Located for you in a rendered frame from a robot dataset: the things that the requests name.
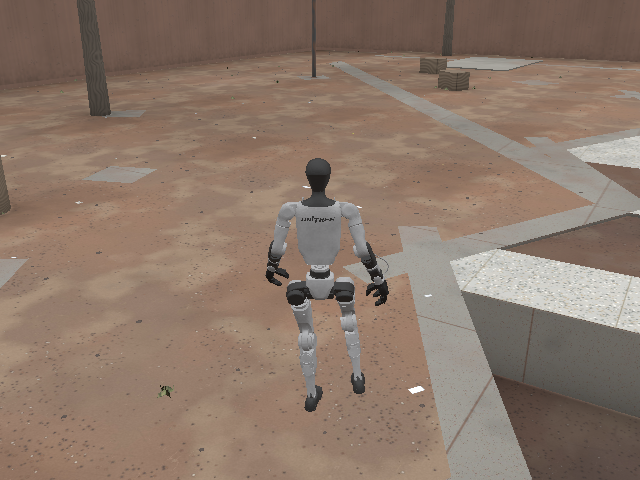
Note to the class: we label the robot left upper arm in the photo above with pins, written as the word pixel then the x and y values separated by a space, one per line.
pixel 286 213

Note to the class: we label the right robot hand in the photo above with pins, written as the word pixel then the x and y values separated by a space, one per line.
pixel 382 290

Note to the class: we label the left robot foot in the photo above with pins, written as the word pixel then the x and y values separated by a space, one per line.
pixel 311 403

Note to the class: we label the robot foot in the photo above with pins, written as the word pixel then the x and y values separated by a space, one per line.
pixel 311 403
pixel 358 386

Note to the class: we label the right robot foot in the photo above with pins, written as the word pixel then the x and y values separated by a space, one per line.
pixel 358 386

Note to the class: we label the right robot forearm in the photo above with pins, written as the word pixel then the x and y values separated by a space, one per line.
pixel 372 266

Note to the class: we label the left robot forearm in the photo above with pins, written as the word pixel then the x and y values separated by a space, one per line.
pixel 273 260

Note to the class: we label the left robot hand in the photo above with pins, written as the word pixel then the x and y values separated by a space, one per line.
pixel 269 275

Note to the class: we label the robot right upper arm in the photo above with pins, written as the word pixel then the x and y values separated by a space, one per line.
pixel 351 212

